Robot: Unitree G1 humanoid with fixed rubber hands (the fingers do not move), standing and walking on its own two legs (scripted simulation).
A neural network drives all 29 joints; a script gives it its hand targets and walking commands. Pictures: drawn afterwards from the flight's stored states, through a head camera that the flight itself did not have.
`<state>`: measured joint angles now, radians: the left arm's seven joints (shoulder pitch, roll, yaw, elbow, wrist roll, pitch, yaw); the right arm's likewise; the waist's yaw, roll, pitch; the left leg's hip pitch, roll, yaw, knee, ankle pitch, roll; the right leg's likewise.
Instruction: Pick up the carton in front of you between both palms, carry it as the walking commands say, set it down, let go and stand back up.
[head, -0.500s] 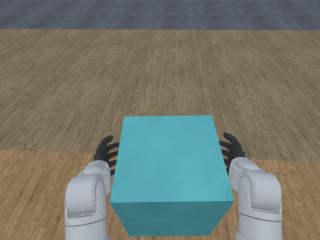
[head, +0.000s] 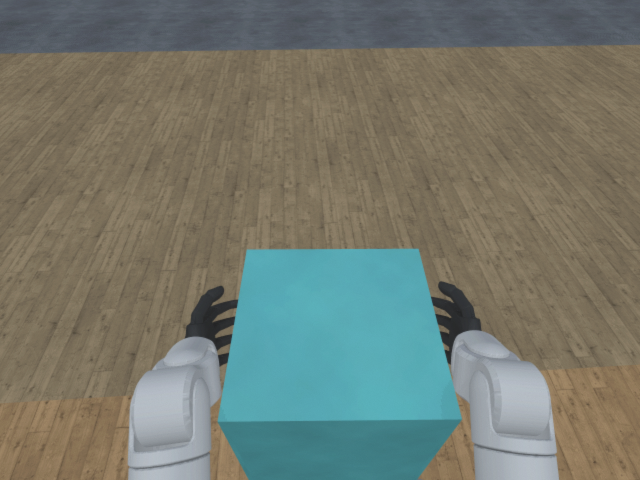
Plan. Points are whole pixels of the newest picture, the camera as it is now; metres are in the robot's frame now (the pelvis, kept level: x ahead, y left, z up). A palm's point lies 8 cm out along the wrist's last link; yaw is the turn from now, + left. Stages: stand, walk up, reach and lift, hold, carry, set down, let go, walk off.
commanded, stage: carry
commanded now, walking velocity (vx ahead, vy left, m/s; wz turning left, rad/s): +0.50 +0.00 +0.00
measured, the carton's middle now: (332, 373) +0.25 -0.01 -0.01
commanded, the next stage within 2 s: none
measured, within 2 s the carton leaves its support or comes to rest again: neither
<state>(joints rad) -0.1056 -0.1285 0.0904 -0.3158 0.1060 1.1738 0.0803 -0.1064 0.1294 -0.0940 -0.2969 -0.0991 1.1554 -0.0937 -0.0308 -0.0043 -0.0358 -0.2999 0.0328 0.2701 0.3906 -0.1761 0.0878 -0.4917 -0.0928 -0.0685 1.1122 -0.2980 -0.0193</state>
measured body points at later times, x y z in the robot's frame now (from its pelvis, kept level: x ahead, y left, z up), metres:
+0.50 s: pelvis +0.34 -0.05 +0.00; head +0.37 -0.06 +0.44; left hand +0.62 +0.13 +0.08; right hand +0.65 -0.18 +0.07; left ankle +0.27 +0.09 -0.65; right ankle +0.37 -0.11 -0.74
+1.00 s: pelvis +0.67 +0.02 -0.03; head +0.75 +0.04 +0.41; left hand +1.05 +0.17 +0.04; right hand +1.04 -0.13 +0.04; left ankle +0.69 +0.06 -0.76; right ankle +0.60 -0.12 -0.67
